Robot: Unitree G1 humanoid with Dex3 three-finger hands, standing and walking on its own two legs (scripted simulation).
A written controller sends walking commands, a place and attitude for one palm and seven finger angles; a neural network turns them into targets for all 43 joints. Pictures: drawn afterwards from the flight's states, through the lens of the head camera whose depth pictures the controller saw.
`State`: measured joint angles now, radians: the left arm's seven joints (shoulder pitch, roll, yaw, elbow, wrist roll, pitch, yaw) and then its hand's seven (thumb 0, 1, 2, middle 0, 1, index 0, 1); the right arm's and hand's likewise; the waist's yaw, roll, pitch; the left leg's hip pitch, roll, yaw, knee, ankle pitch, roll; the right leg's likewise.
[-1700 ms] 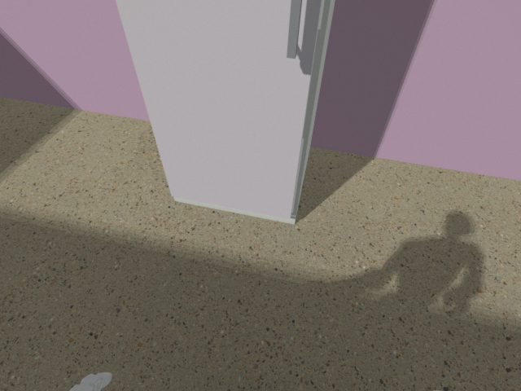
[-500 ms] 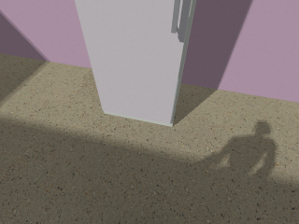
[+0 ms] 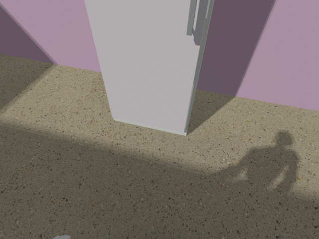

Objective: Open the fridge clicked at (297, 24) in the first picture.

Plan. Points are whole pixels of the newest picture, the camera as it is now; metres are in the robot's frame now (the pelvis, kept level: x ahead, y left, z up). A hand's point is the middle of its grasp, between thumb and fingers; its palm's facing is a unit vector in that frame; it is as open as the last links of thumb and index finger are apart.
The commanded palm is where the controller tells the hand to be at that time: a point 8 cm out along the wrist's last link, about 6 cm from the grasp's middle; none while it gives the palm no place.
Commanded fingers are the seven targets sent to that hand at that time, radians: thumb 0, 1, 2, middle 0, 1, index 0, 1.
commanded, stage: walk to a spot facing it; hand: right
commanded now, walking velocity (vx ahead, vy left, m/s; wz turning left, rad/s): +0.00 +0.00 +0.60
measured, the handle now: out of the picture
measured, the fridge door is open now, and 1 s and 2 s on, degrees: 0 0 0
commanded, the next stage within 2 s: none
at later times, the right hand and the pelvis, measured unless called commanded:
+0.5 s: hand out of the picture +0.04 -0.15 -0.16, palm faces -0.18 +0.96 -0.24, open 7.4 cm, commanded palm none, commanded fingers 0.00 -0.90 -0.90 0.20 0.30 0.20 0.30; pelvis -0.03 +0.03 +0.00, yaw +15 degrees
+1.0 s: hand (224, 223) +0.22 -0.19 -0.17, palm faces -0.46 +0.87 -0.19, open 7.4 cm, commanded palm none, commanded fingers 0.00 -0.90 -0.90 0.20 0.30 0.20 0.30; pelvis +0.05 -0.03 +0.00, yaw +33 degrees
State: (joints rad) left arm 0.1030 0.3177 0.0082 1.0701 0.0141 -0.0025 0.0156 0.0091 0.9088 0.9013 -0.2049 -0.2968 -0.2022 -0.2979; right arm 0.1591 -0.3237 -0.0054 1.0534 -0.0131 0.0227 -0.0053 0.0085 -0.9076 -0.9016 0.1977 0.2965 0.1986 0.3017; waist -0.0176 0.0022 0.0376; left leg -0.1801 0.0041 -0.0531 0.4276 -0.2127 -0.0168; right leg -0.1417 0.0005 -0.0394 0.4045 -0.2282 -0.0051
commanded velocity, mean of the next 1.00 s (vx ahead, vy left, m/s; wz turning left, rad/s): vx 0.12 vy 0.00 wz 0.60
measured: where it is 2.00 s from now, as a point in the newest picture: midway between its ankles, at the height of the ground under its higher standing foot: (133, 236)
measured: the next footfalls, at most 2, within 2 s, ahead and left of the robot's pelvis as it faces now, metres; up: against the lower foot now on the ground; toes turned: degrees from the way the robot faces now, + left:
right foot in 0.74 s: +0.05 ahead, -0.11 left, +0.00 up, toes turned +22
left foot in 1.32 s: +0.14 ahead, +0.16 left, +0.00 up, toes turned +52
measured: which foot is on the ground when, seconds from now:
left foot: down 0.00-0.74, up 0.76-1.00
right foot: down 0.00-0.22, up 0.24-0.72, down 0.74-1.00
